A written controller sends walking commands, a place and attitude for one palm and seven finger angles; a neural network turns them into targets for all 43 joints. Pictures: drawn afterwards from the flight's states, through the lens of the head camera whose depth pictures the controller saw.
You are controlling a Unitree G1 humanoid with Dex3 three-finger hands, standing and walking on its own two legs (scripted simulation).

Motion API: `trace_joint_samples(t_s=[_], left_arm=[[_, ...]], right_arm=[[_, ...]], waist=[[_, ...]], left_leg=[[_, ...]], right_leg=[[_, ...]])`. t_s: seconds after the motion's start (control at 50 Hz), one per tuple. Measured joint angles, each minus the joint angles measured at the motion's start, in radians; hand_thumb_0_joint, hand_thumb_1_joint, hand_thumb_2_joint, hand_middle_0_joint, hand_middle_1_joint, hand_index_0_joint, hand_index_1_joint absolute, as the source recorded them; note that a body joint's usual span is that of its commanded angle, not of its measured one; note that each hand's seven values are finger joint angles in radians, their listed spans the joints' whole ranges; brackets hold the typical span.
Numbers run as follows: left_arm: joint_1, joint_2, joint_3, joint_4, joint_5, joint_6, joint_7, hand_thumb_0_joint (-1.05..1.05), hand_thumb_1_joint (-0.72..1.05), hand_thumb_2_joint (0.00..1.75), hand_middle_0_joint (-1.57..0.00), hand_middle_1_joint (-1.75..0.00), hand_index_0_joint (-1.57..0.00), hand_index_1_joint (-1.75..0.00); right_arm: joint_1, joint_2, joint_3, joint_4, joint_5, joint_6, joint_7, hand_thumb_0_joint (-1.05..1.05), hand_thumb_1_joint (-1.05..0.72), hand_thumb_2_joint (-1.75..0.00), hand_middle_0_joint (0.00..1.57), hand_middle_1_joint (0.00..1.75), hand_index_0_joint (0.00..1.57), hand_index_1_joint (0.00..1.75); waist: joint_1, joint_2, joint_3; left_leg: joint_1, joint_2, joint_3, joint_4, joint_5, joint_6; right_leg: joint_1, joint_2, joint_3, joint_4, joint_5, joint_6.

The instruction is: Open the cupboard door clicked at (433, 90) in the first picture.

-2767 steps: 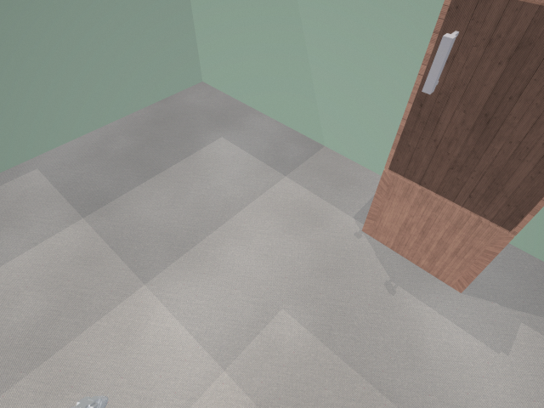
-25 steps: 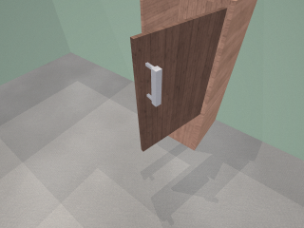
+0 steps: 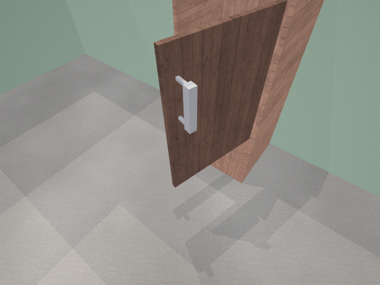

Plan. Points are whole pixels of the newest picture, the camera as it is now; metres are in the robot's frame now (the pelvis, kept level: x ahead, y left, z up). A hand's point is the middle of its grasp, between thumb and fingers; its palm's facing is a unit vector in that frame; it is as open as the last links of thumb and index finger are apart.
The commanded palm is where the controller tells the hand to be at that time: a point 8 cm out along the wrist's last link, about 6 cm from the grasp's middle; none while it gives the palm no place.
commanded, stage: look to check the result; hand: left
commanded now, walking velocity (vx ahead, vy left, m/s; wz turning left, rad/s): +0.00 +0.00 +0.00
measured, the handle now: (185, 105) +0.53 +0.05 +0.08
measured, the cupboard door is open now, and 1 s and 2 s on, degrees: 75 75 75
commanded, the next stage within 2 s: stand and wait in 0.38 s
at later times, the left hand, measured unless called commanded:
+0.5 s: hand out of the picture -0.01 +0.15 -0.18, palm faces +0.06 -0.98 -0.19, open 7.4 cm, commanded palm none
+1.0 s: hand out of the picture -0.02 +0.15 -0.18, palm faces +0.05 -0.98 -0.18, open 7.4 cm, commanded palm none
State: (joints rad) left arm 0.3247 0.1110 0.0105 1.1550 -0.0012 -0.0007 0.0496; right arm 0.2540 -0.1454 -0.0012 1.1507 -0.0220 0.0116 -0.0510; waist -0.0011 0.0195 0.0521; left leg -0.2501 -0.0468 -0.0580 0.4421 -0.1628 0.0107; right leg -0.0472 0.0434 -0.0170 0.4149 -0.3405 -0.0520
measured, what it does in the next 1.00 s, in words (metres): stands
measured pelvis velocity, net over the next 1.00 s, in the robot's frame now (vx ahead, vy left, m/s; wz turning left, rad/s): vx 0.01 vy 0.00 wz -0.02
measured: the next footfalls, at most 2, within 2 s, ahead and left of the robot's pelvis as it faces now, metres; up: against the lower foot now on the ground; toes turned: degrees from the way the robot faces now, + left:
none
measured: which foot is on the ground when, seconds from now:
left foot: down 0.00-1.00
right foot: down 0.00-1.00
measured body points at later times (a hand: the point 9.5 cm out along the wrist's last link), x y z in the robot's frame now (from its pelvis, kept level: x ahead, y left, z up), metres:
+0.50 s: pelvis +0.01 -0.01 +0.00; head +0.03 -0.02 +0.45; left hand -0.01 +0.20 -0.16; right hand +0.01 -0.23 -0.17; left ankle +0.05 +0.11 -0.74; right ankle -0.07 -0.08 -0.74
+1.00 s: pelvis +0.01 +0.00 +0.00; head +0.03 -0.01 +0.45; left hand -0.02 +0.21 -0.16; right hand +0.00 -0.22 -0.16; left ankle +0.05 +0.11 -0.74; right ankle -0.07 -0.08 -0.74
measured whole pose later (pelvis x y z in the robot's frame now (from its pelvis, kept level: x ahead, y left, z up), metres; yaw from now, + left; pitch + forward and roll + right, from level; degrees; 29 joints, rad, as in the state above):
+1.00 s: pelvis +0.01 +0.00 +0.00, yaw -1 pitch -2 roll +1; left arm 0.32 0.11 0.01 1.14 0.00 0.00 0.05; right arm 0.25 -0.14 0.00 1.16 -0.02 0.01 -0.05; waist 0.00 0.00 0.06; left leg -0.22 -0.03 -0.05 0.44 -0.19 0.00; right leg -0.01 0.05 0.00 0.38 -0.34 -0.06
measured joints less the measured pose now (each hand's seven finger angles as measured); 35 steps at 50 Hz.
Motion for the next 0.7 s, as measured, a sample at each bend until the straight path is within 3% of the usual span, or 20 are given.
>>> trace_joint_samples(t_s=[0.7], left_arm=[[-0.01,0.0,-0.001,-0.015,-0.002,-0.001,0.003,0.0,0.91,0.9,-0.2,-0.3,-0.2,-0.3]], right_arm=[[-0.004,0.005,0.002,0.005,0.004,0.001,-0.006,0.01,-0.91,-0.9,0.2,0.3,0.2,0.3]], waist=[[0.002,-0.02,0.0]], left_leg=[[0.028,0.019,0.008,0.01,-0.033,-0.014]], right_leg=[[0.041,0.018,0.013,-0.03,-0.005,-0.013]])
